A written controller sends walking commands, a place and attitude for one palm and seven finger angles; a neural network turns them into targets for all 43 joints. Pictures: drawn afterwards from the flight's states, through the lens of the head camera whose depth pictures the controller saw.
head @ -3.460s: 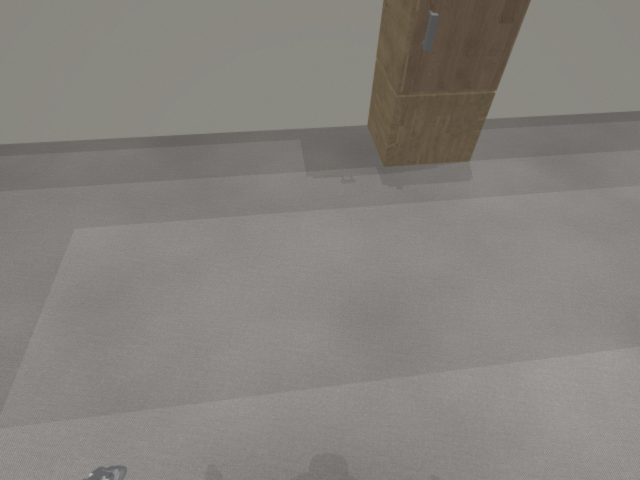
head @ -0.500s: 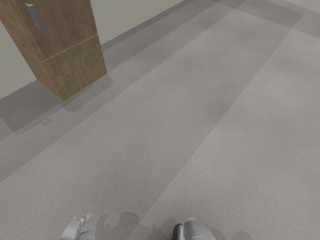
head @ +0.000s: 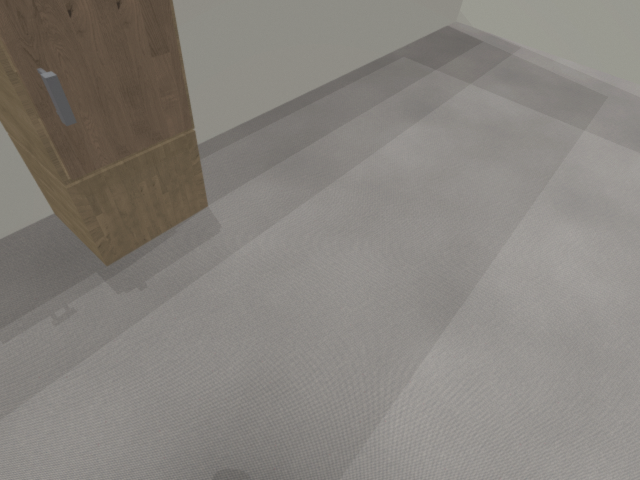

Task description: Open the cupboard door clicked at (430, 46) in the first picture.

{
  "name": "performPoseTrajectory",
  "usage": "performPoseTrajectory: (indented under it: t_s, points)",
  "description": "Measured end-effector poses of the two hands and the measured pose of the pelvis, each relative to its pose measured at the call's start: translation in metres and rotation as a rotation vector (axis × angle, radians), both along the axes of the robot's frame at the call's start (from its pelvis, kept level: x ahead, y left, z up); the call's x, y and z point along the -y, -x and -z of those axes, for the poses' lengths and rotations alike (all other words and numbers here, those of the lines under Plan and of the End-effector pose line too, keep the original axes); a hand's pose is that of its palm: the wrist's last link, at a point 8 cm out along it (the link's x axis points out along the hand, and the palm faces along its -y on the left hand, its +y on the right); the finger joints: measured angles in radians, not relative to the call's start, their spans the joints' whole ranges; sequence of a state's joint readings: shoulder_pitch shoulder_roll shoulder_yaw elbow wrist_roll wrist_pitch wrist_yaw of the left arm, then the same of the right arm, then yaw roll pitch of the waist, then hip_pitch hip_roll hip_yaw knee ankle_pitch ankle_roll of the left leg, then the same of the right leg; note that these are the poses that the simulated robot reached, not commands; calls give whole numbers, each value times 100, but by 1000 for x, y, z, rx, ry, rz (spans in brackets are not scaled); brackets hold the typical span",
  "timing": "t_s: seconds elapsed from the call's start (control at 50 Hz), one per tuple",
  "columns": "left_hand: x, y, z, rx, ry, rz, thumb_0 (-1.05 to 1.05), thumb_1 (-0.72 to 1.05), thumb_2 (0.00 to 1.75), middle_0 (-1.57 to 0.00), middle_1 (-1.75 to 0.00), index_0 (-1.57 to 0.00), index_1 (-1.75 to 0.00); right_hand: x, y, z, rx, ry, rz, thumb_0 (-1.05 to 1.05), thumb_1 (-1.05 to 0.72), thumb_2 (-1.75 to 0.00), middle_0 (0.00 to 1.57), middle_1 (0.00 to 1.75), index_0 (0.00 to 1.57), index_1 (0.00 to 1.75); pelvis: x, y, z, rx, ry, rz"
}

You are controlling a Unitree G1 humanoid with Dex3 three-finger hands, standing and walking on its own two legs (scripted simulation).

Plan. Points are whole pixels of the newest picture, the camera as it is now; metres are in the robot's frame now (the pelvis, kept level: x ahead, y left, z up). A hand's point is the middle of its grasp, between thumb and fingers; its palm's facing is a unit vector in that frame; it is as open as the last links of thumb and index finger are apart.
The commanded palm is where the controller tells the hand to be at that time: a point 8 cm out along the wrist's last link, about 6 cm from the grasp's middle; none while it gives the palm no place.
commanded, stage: walk to a spot facing it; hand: left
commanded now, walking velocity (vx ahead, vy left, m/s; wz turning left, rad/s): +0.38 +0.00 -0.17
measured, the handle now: (55, 96) +0.93 +0.75 -0.07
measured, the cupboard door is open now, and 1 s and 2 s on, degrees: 0 0 0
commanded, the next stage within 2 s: turn to face it in 1.08 s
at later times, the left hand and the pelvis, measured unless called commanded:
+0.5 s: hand (247, 350) +0.35 +0.14 -0.16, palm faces -0.16 -0.97 -0.17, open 7.4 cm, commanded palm none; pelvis +0.23 -0.02 +0.00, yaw -7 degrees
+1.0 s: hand (257, 324) +0.41 +0.14 -0.17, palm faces +0.03 -0.99 -0.13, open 7.4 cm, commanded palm none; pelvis +0.45 -0.03 +0.01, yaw -4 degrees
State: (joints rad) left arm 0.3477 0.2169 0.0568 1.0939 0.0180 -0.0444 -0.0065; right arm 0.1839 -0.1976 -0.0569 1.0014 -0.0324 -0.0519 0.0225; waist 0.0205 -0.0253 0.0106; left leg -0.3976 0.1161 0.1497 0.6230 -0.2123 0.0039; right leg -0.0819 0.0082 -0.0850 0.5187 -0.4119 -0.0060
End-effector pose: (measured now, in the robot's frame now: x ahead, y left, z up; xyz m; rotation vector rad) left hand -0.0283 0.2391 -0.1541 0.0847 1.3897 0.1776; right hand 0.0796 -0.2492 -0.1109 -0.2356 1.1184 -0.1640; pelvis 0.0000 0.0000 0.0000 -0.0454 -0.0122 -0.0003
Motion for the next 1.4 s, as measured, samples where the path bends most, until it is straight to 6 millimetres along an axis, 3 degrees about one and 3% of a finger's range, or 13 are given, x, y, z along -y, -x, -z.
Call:
performPoseTrajectory:
  t_s: [0.06, 0.16, 0.36, 0.44, 0.52, 0.6, 0.7, 0.82, 0.92, 1.04, 1.12, 1.24, 1.4]
  points:
    - [-8, -16, 1, -64, 20, 18, 0, 91, 90, -20, -30, -19, -30, -14, -24, -4, 35, 8, 12, 1, -92, -89, 20, 30, 20, 30, -13, -25, -1, 5, -9, 28]
    - [-16, -81, -12, -27, 34, 50, 1, 91, 90, -19, -30, -19, -30, -38, -19, -7, -60, -17, 82, 1, -92, -89, 20, 30, 20, 30, -23, -65, -16, 4, -14, 50]
    - [-1, -243, -23, 89, 21, 151, 1, 92, 90, -19, -30, -19, -30, -68, 22, 2, -362, -118, 261, 1, -92, -89, 20, 30, 20, 30, -15, -152, -19, -2, -33, 94]
    - [22, -319, -22, 133, 11, 227, 1, 92, 90, -19, -30, -19, -30, -74, 26, 8, -467, -173, 332, 1, -91, -89, 20, 30, 20, 30, 1, -191, -11, -3, -43, 114]
    - [53, -396, -16, 225, -3, 275, 1, 91, 90, -19, -30, -19, -30, -68, 14, 21, -570, -224, 372, 1, -90, -89, 20, 30, 20, 30, 25, -238, 6, 0, -47, 122]
    - [72, -430, -16, 282, -12, 242, 1, 91, 90, -19, -30, -19, -30, -39, -40, 34, -549, -223, 355, 1, -90, -89, 20, 30, 20, 30, 44, -272, 10, 15, -40, 117]
    - [69, -439, -31, 239, -54, 181, -2, 95, 90, -20, -30, -20, -30, 8, -163, 31, -313, -158, 278, 1, -91, -89, 20, 30, 20, 30, 54, -311, -7, 5, -33, 111]
    - [61, -438, -34, 137, -47, 151, -1, 94, 90, -20, -30, -20, -30, 45, -298, 12, -93, -88, 192, 2, -93, -89, 20, 30, 20, 30, 53, -360, -16, -5, -23, 101]
    - [59, -432, -22, 28, -2, 90, 0, 92, 90, -20, -30, -20, -30, 47, -391, -2, -14, -51, 99, 1, -93, -90, 19, 30, 20, 30, 45, -406, -14, -4, -7, 84]
    - [45, -438, 0, -130, 49, 28, 1, 91, 90, -20, -30, -20, -30, 20, -487, 1, 52, -16, 17, 1, -91, -90, 20, 30, 20, 30, 22, -469, 2, 5, -8, 82]
    - [32, -478, -4, -155, 46, 63, 1, 91, 90, -20, -30, -20, -30, 2, -500, 1, 43, -34, 60, 1, -91, -89, 20, 30, 20, 30, 13, -499, -3, 22, -20, 113]
    - [25, -583, -18, -33, 9, 136, 1, 91, 90, -19, -30, -19, -30, 5, -481, -2, -53, -27, 200, -2, -96, -89, 20, 30, 20, 30, 13, -541, -17, 14, -35, 152]
    - [56, -714, -30, 177, -31, 189, 1, 91, 90, -19, -30, -19, -30, 4, -450, 19, -313, -118, 244, 0, -93, -89, 20, 30, 20, 30, 40, -590, -13, 3, -52, 96]
